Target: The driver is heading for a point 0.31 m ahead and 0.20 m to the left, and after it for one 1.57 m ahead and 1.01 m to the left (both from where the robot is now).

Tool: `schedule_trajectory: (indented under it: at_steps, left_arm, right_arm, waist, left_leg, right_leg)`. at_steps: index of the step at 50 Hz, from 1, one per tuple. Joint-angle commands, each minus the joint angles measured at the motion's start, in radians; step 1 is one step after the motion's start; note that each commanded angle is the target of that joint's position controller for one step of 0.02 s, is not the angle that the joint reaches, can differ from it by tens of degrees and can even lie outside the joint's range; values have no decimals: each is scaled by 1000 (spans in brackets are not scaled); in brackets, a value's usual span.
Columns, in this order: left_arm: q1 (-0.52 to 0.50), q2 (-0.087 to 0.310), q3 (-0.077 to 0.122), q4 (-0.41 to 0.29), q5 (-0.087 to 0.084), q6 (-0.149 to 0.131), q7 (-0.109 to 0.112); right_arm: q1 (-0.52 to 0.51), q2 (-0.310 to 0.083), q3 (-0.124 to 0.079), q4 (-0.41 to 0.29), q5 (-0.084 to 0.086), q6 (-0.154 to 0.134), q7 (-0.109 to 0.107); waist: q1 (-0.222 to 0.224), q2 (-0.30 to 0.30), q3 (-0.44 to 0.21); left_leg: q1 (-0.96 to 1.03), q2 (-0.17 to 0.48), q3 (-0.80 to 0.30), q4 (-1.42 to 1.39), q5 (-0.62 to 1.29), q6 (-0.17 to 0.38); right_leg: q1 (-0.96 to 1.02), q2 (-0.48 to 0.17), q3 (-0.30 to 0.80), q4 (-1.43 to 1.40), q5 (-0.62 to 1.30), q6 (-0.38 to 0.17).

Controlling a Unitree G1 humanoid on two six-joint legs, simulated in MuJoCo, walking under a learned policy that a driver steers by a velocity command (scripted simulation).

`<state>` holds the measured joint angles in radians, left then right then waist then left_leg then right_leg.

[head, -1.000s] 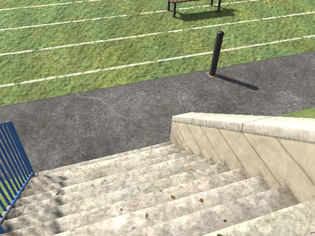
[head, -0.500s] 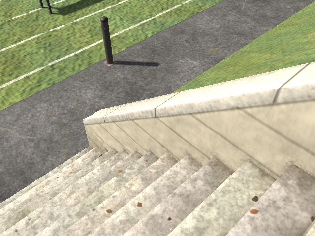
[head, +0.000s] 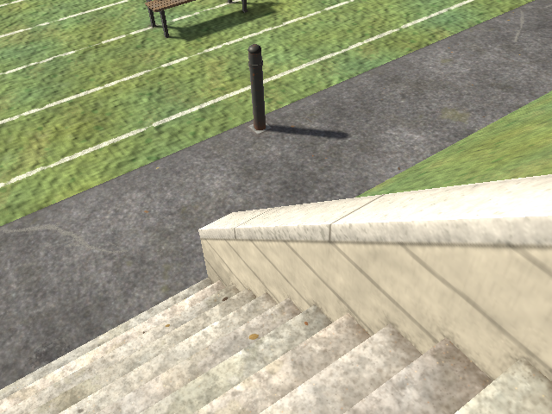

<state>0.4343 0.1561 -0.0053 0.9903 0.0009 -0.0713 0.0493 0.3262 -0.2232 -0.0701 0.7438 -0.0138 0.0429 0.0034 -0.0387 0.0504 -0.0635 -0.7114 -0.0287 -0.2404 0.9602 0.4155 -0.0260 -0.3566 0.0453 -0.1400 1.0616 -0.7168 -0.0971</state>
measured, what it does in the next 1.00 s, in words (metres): goes down, turning left: left foot 0.21 m lower, then right foot 0.20 m lower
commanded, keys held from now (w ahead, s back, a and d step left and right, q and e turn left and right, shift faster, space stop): w+q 0.28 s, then q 0.72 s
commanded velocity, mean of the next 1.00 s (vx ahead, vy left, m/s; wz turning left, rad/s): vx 0.25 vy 0.00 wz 0.55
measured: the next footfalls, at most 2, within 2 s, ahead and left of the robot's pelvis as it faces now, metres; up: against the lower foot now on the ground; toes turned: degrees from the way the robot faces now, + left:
left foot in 0.18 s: +0.14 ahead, +0.13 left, -0.21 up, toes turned +5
right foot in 0.68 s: +0.49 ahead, -0.01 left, -0.41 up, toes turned +31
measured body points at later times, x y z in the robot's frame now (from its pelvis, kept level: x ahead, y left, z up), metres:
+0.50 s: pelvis +0.22 +0.05 -0.17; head +0.21 +0.07 +0.28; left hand +0.33 +0.31 -0.27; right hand +0.28 -0.18 -0.31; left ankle +0.10 +0.12 -0.86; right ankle +0.44 -0.06 -0.81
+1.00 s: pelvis +0.34 +0.03 -0.35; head +0.36 +0.02 +0.10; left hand +0.22 +0.25 -0.47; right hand +0.65 +0.01 -0.41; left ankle +0.25 +0.14 -0.68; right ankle +0.45 -0.03 -1.07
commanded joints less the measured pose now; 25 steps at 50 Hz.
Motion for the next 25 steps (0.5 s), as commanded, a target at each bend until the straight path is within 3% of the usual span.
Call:
schedule_trajectory:
  at_steps: [1,3,5,6,7,8,9,10,11,12,13,14,15,16,17,18,19,20,21,22,23,24,25]
  left_arm:
    - [34,127,27,-57,-8,-6,5]
    - [61,128,31,-58,-16,11,5]
    - [55,178,52,-58,-12,30,5]
    - [17,205,67,-55,0,33,-1]
    - [-31,198,66,-85,-16,30,0]
    - [-143,214,73,-92,-30,25,-3]
    - [-214,165,69,-87,-45,7,3]
    - [-212,95,57,-102,13,1,2]
    - [-112,62,41,-175,4,-23,-13]
    - [-151,98,42,-213,-2,-27,-19]
    - [-163,110,41,-233,-26,-26,-15]
    - [-175,68,27,-257,-29,-15,-2]
    - [-233,46,9,-308,-57,0,5]
    - [-269,73,17,-296,-67,12,8]
    - [-246,117,33,-292,-55,25,16]
    - [-300,134,34,-337,0,40,23]
    - [-312,106,32,-343,57,37,21]
    - [-212,70,33,-299,55,31,-1]
    - [-143,73,37,-269,33,32,-16]
    - [-219,129,56,-297,20,29,-31]
    - [-334,141,61,-331,3,24,-39]
    - [-438,128,58,-364,-1,14,-50]
    - [-509,118,49,-392,5,-5,-70]
  right_arm:
    - [-12,-42,0,-68,-15,-7,11]
    - [-52,-31,6,-73,-1,1,15]
    - [-72,-37,5,-79,20,1,27]
    - [-64,-56,-5,-67,28,6,25]
    - [21,-77,-13,-36,35,7,25]
    - [243,-107,-34,31,40,3,21]
    - [438,-103,-39,96,21,-9,22]
    - [493,-106,-23,169,27,-15,29]
    - [421,-106,6,136,-5,-23,42]
    - [341,-87,5,100,13,-16,40]
    - [333,-114,-7,99,32,-11,34]
    - [264,-182,-27,101,51,-8,20]
    - [186,-228,-33,90,28,-7,6]
    - [158,-137,2,78,-6,-22,-6]
    - [135,-90,18,69,-7,-33,-11]
    - [33,-56,39,8,7,-49,-37]
    - [8,-52,31,1,27,-47,-58]
    - [48,-61,30,37,17,-41,-69]
    - [35,-100,27,45,25,-32,-74]
    - [132,-86,22,66,52,-35,-93]
    - [189,-57,25,63,65,-39,-105]
    - [265,-51,19,70,66,-37,-113]
    - [276,-14,25,61,65,-25,-134]
  waist:
    - [21,-98,158]
    - [70,-90,161]
    - [95,-121,154]
    - [83,-161,117]
    - [55,-162,121]
    - [-71,-177,44]
    - [-201,-19,19]
    - [-205,345,97]
    - [-49,445,21]
    - [-22,223,-51]
    - [-12,-28,-61]
    - [40,-129,-54]
    - [85,-126,7]
    - [79,-157,63]
    - [101,-150,97]
    - [124,-134,141]
    - [105,-90,83]
    - [121,35,-14]
    - [156,55,-59]
    - [86,56,-26]
    - [35,50,30]
    - [-17,38,66]
    - [-39,2,75]
  left_leg:
    - [-9,6,63,-66,35,10]
    - [-18,11,125,-109,-55,16]
    - [-19,37,181,-154,-194,43]
    - [94,26,225,-130,-238,58]
    - [200,8,277,-183,-309,77]
    - [504,19,300,-358,-256,124]
    - [729,89,225,-673,-104,239]
    - [918,120,200,-530,327,289]
    - [1053,167,-13,-259,646,355]
    - [1008,227,-88,-306,567,386]
    - [933,254,-148,-359,187,405]
    - [821,279,-253,-390,-48,430]
    - [674,367,-436,-452,-306,455]
    - [597,365,-436,-423,-275,414]
    - [527,272,-333,-374,-234,340]
    - [294,151,-185,-372,-156,274]
    - [171,68,-99,-370,-84,229]
    - [156,74,-99,-351,6,225]
    - [182,75,-98,-299,51,215]
    - [423,60,-135,-228,-191,214]
    - [607,71,-210,-186,-278,229]
    - [736,79,-277,-157,-314,239]
    - [733,60,-258,-119,-475,233]
  right_leg:
    - [-95,-248,245,-157,630,-56]
    - [-48,-281,250,-66,674,-79]
    - [12,-336,282,23,719,-79]
    - [-33,-310,268,42,702,-76]
    - [-67,-322,219,144,911,-50]
    - [-128,-297,153,362,1058,-19]
    - [-220,-199,100,826,954,39]
    - [-592,-1,-45,1346,-63,80]
    - [-840,6,137,1402,-155,77]
    - [-904,-34,144,1275,-76,90]
    - [-933,-61,157,1206,11,92]
    - [-934,-86,172,1153,22,113]
    - [-972,-130,235,963,103,125]
    - [-988,-142,293,881,240,130]
    - [-957,-137,270,693,410,126]
    - [-741,-109,220,328,644,154]
    - [-436,-86,174,77,867,155]
    - [-232,-56,182,134,1041,153]
    - [-169,-38,188,194,1094,147]
    - [-415,-52,266,74,1188,132]
    - [-620,-60,304,-45,1079,132]
    - [-756,-58,331,-123,973,136]
    - [-727,-61,350,-322,1103,146]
